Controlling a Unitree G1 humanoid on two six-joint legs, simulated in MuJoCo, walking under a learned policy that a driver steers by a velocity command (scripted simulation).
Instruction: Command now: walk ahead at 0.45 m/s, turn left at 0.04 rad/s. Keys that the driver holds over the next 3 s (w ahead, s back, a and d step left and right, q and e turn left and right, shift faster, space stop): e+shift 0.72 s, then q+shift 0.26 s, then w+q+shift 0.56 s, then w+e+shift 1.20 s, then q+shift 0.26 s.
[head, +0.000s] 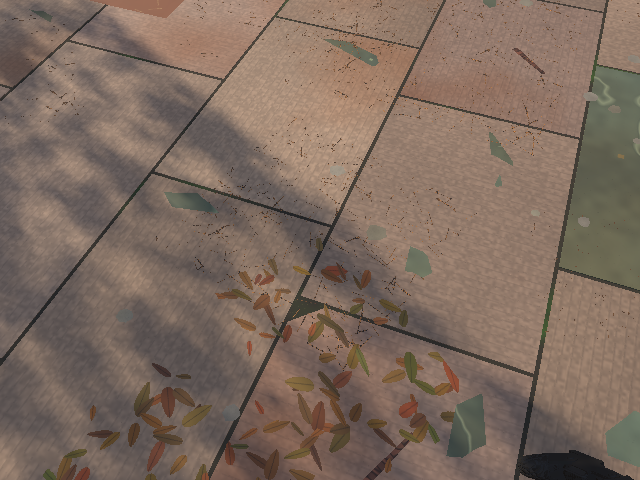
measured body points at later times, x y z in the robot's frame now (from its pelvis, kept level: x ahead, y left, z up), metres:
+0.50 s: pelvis +0.18 -0.03 +0.01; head +0.19 -0.06 +0.46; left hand +0.37 +0.18 -0.10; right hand +0.21 -0.31 -0.12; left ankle +0.20 +0.05 -0.71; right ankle +0.20 -0.13 -0.72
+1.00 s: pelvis +0.21 -0.02 +0.03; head +0.23 -0.01 +0.47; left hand +0.47 +0.11 -0.09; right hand +0.14 -0.29 -0.09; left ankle +0.27 +0.06 -0.71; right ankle +0.19 -0.12 -0.70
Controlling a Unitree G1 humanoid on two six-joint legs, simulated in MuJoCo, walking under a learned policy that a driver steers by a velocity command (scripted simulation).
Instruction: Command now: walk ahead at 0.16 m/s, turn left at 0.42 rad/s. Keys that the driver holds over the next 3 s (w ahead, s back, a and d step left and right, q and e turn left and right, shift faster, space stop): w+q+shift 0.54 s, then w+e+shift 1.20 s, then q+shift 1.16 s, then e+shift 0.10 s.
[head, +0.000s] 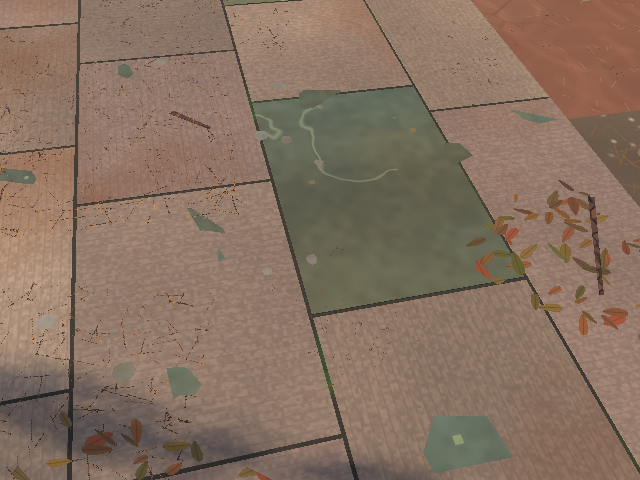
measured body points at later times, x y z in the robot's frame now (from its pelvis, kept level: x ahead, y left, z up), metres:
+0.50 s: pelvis +0.12 +0.04 -0.01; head +0.14 +0.04 +0.44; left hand +0.01 +0.31 -0.11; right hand +0.42 -0.11 -0.08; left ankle +0.18 +0.21 -0.64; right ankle +0.01 -0.12 -0.74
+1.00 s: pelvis +0.47 +0.29 -0.01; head +0.49 +0.30 +0.44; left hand +0.50 +0.58 -0.13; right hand +0.55 +0.03 -0.14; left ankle +0.30 +0.27 -0.74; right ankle +0.69 +0.25 -0.66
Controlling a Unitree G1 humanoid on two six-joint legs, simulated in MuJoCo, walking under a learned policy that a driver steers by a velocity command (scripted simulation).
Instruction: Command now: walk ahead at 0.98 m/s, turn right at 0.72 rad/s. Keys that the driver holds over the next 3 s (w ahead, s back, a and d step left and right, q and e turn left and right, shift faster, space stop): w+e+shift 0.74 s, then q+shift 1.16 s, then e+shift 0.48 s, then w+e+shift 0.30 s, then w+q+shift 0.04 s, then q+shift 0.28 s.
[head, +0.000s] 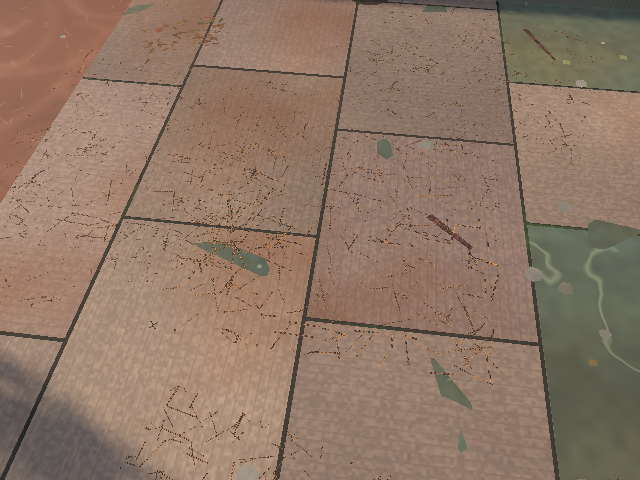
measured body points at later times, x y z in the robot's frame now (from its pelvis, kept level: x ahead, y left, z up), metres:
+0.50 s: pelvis +0.47 -0.02 +0.00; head +0.50 -0.04 +0.45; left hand +0.56 +0.27 -0.11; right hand +0.66 -0.31 -0.04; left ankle +0.73 +0.07 -0.69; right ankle +0.28 -0.02 -0.73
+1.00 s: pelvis +0.83 -0.21 -0.01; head +0.86 -0.25 +0.43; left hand +1.15 -0.26 -0.08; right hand +0.59 -0.33 -0.14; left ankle +0.77 +0.04 -0.66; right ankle +0.88 -0.34 -0.73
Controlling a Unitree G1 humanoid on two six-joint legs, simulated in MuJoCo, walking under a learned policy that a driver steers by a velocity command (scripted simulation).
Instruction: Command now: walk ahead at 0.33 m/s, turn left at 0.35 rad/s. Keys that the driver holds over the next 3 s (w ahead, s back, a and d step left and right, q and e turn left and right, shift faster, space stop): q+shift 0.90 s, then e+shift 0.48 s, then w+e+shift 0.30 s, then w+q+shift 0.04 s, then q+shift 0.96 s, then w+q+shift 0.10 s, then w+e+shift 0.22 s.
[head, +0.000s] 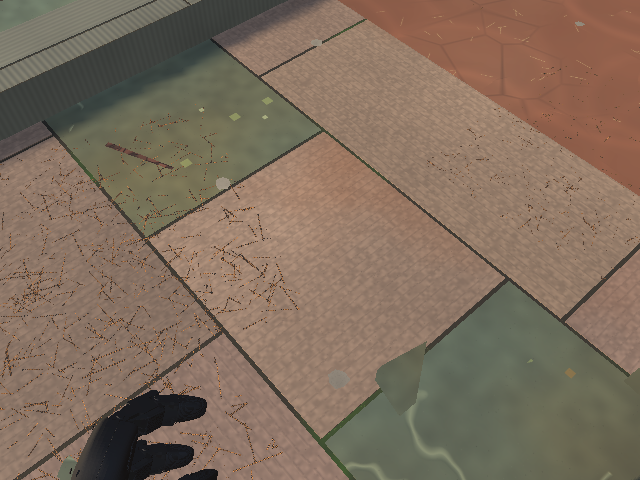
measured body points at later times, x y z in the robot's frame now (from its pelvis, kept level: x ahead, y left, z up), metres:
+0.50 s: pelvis +0.12 +0.06 +0.01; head +0.15 +0.10 +0.46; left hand +0.16 +0.36 -0.11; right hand +0.35 -0.16 -0.08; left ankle +0.16 +0.15 -0.71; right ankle +0.14 -0.08 -0.65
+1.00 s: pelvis +0.16 +0.03 +0.03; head +0.21 +0.04 +0.48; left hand +0.04 +0.32 -0.05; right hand +0.48 -0.05 -0.08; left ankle +0.07 +0.11 -0.64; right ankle +0.25 -0.02 -0.71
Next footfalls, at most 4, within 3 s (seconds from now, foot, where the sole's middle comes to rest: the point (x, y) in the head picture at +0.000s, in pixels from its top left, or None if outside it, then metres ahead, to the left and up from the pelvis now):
0.38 left None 0.20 0.17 -0.75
0.84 right None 0.28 0.01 -0.75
1.20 left None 0.08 0.11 -0.75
1.64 right None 0.28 -0.06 -0.75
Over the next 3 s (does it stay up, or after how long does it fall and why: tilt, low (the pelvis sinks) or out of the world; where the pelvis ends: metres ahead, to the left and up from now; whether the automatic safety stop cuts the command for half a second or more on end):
stays up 0.69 0.10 0.04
